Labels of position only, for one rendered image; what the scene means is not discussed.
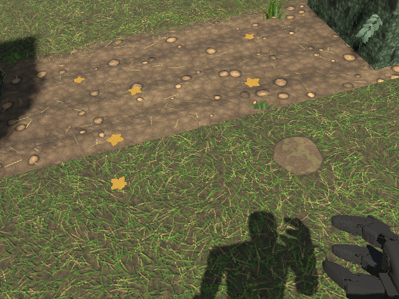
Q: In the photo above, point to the right robot hand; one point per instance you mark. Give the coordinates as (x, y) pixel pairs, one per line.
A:
(383, 283)

